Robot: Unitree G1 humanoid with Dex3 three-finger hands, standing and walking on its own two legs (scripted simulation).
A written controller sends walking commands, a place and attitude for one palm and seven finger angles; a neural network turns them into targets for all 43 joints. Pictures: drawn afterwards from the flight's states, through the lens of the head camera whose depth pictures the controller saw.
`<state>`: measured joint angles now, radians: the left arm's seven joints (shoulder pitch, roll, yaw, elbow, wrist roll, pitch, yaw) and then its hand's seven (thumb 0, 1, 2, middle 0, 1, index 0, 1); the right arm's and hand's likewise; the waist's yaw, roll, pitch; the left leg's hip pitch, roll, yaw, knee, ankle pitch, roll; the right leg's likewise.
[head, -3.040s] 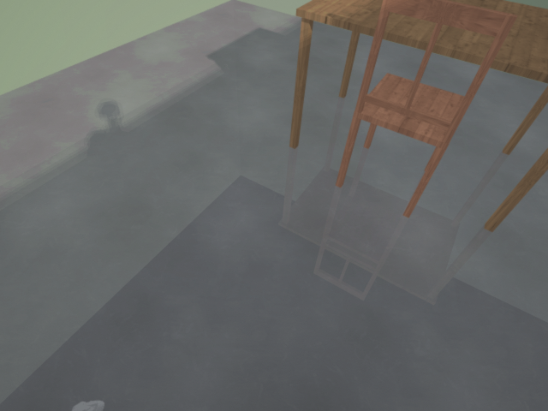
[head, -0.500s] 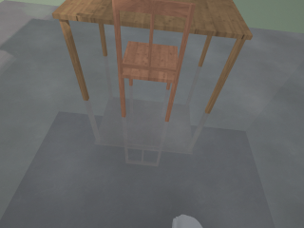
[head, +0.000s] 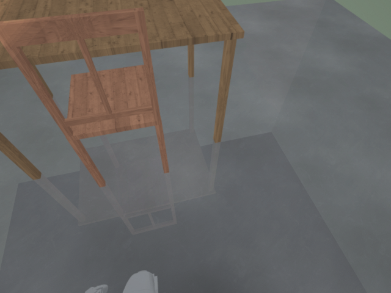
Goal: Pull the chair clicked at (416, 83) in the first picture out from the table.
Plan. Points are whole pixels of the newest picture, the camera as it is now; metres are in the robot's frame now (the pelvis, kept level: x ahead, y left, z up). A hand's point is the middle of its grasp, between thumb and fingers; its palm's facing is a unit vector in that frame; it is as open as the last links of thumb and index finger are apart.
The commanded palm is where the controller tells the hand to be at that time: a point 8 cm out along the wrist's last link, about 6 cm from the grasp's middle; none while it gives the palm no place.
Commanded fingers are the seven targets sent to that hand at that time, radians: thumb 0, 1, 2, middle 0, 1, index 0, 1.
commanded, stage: turn to face it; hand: left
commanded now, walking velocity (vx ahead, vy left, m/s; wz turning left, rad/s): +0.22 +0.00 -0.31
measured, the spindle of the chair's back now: (96, 80) +0.78 +0.36 -0.07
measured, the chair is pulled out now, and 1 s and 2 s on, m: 0.00 0.00 0.00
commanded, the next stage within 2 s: take the last steps up to it in 0.72 s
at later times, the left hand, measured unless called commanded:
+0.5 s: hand (97, 284) +0.16 +0.24 -0.18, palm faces +0.11 -0.98 -0.16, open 7.4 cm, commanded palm none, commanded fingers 0.00 0.90 0.90 -0.20 -0.30 -0.20 -0.30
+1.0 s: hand out of the picture +0.14 +0.22 -0.17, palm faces +0.30 -0.93 -0.20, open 7.4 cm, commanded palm none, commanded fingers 0.00 0.90 0.90 -0.20 -0.30 -0.20 -0.30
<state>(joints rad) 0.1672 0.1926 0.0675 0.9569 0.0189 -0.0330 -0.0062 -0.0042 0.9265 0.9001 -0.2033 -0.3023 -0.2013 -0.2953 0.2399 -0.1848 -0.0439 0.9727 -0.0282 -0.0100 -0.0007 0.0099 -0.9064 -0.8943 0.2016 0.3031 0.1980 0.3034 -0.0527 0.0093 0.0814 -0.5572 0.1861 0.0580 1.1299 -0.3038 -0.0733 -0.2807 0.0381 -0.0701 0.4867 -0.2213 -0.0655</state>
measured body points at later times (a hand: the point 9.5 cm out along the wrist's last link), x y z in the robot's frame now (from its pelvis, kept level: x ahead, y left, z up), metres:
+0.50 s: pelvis +0.14 +0.06 +0.01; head +0.16 +0.09 +0.45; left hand +0.16 +0.29 -0.16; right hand +0.21 -0.17 -0.13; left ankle +0.16 +0.14 -0.74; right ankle +0.13 -0.10 -0.69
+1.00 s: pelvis +0.15 +0.03 +0.00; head +0.15 +0.04 +0.45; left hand +0.12 +0.27 -0.15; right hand +0.26 -0.19 -0.14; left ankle +0.10 +0.15 -0.72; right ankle +0.17 -0.08 -0.74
